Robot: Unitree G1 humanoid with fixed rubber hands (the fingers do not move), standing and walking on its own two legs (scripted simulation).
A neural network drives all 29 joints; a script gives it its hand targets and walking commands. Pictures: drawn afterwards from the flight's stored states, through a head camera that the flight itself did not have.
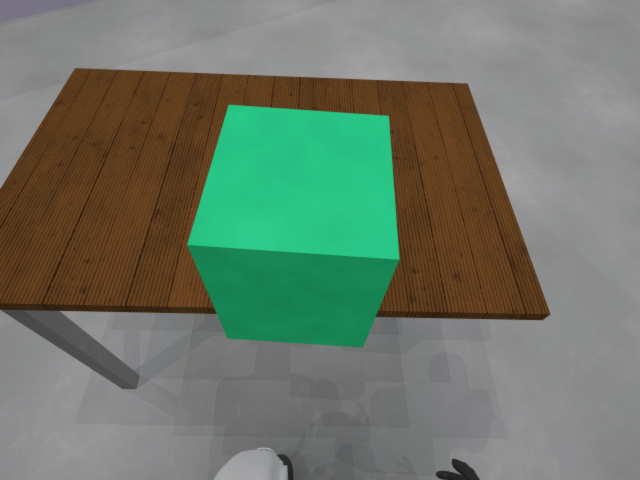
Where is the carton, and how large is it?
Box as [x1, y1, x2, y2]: [187, 105, 398, 347]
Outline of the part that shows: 228,105 187,244 227,337 362,347 398,261 388,116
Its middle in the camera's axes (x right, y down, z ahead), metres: -0.02 +0.00 +0.53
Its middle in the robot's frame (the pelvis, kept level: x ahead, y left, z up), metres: +0.40 +0.05 +0.03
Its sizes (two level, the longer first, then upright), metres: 0.210 0.200 0.250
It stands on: a table, 0.67 m high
